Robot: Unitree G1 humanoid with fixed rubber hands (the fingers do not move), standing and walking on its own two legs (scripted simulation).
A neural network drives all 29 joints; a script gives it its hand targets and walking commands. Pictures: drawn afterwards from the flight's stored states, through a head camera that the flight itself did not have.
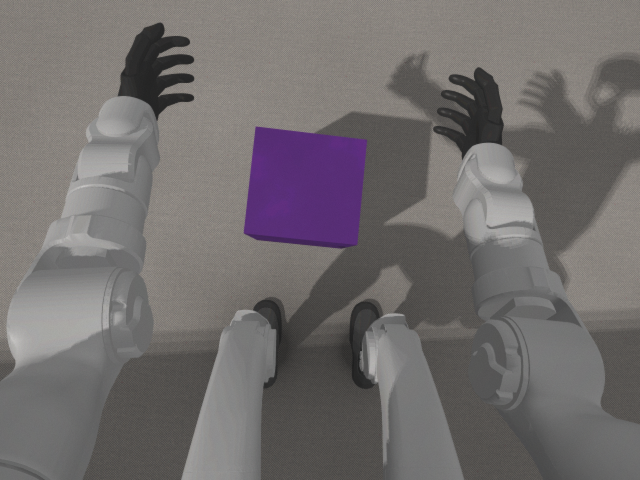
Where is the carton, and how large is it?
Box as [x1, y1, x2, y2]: [244, 127, 366, 248]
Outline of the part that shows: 255,127 244,233 261,240 340,248 356,244 366,140 264,127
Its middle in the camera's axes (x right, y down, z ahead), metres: -0.03 -0.09 +0.84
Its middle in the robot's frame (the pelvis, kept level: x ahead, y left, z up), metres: +0.48 +0.02 -0.51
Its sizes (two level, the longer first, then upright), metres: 0.210 0.200 0.250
